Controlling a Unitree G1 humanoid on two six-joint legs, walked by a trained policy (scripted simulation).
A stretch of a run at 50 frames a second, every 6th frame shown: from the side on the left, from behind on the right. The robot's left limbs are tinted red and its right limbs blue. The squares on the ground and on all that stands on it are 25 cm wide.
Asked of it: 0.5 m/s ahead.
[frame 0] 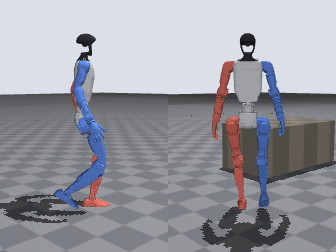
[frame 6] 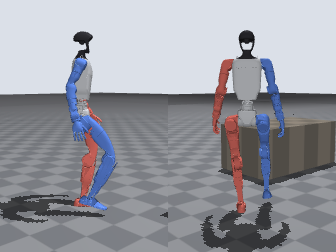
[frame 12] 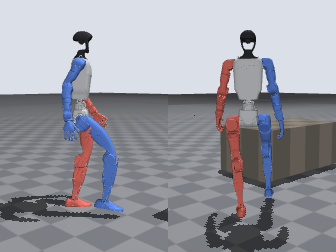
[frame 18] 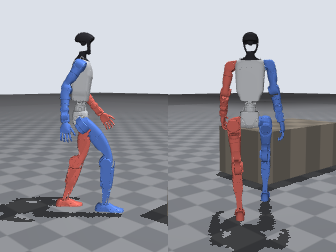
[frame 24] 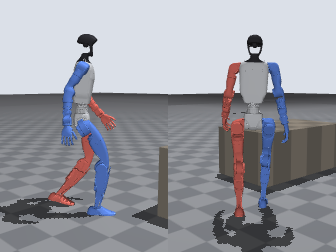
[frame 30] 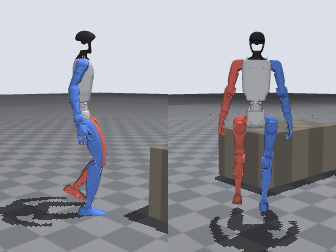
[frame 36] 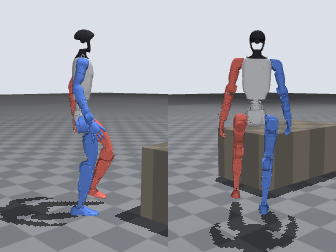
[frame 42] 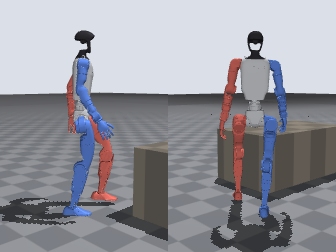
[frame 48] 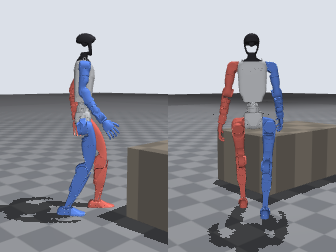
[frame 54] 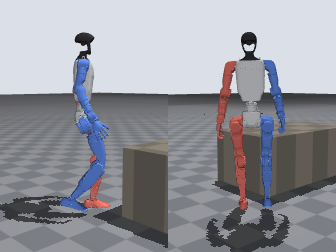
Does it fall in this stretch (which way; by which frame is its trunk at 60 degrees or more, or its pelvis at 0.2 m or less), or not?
no
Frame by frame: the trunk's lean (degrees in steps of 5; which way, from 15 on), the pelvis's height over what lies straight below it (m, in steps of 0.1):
0: 5, 0.8
6: 0, 0.8
12: 0, 0.8
18: 5, 0.8
24: 5, 0.8
30: 5, 0.8
36: 5, 0.8
42: 5, 0.8
48: 5, 0.8
54: 5, 0.8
